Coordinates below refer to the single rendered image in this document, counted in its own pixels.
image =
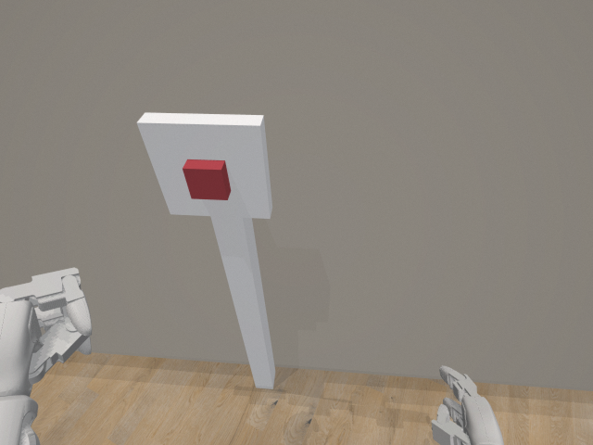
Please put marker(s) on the robot left forearm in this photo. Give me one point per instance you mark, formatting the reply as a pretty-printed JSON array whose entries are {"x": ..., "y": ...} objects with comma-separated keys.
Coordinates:
[{"x": 16, "y": 416}]

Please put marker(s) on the button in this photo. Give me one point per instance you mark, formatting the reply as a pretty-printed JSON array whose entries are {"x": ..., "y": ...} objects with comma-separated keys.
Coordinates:
[{"x": 207, "y": 179}]

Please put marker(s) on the left robot hand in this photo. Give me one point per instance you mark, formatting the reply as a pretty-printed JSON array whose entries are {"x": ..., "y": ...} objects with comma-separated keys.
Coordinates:
[{"x": 64, "y": 314}]

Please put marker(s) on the panel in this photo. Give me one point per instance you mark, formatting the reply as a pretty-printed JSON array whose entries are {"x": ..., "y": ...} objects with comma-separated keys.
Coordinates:
[{"x": 173, "y": 138}]

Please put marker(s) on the right robot hand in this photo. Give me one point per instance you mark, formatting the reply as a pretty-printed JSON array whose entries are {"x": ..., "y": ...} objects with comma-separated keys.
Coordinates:
[{"x": 475, "y": 421}]

